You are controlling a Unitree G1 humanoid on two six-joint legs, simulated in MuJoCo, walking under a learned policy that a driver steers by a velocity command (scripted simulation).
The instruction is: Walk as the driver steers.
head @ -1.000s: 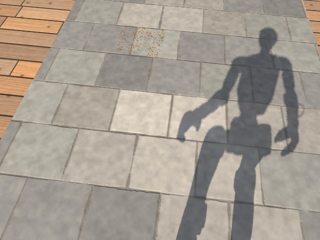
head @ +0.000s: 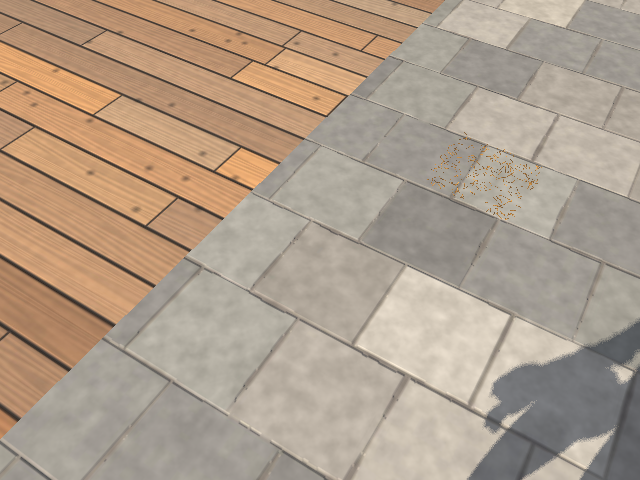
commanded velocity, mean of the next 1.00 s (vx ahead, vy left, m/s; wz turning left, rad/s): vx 0.15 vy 0.00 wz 0.02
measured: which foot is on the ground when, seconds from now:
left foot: down 0.00-0.82, up 0.84-1.00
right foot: up 0.00-0.00, down 0.02-0.42, up 0.44-0.78, down 0.80-1.00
